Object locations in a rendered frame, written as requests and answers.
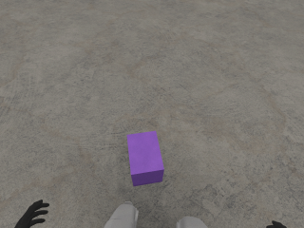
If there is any robot thigh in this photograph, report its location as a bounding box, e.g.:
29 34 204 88
176 217 208 228
104 204 139 228

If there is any robot left thigh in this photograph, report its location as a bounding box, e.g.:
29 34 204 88
104 204 139 228

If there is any left robot hand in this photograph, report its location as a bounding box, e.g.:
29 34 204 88
14 199 49 228

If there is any robot right thigh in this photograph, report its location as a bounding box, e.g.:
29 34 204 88
176 217 208 228

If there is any carton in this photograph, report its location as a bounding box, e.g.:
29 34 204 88
126 130 164 186

